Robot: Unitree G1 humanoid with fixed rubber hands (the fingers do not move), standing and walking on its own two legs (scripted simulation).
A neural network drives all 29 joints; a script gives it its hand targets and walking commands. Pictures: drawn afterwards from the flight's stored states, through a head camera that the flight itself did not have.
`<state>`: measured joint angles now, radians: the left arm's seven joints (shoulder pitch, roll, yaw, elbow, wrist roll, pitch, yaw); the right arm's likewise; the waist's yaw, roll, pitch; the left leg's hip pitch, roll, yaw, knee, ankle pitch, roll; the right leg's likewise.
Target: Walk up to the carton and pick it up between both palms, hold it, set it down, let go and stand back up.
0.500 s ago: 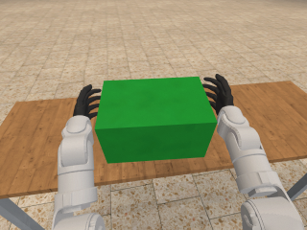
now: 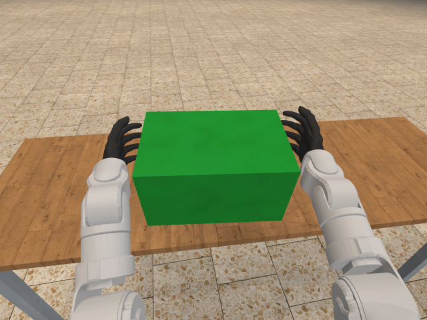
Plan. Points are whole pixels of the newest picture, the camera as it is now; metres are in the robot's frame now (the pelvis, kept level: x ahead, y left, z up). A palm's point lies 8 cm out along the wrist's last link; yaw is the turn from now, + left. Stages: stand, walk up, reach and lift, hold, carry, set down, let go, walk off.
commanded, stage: hold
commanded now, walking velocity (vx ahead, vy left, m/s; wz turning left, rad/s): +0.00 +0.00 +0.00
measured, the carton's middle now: (214, 166) +0.37 +0.02 +0.13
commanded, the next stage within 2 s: set down in 0.82 s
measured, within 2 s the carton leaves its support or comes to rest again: neither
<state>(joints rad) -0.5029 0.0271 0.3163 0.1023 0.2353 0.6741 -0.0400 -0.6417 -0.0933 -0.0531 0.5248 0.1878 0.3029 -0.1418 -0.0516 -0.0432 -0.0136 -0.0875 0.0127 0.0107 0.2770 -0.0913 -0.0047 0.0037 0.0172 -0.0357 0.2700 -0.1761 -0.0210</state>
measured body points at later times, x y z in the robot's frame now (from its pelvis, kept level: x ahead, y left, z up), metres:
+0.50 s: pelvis +0.00 +0.00 +0.00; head -0.04 +0.01 +0.45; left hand +0.36 +0.19 +0.17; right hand +0.38 -0.17 +0.18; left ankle +0.04 +0.12 -0.75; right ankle -0.01 -0.10 -0.75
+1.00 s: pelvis +0.01 +0.00 +0.00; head -0.04 +0.01 +0.45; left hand +0.36 +0.19 +0.17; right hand +0.38 -0.16 +0.19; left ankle +0.04 +0.12 -0.75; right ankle -0.01 -0.10 -0.75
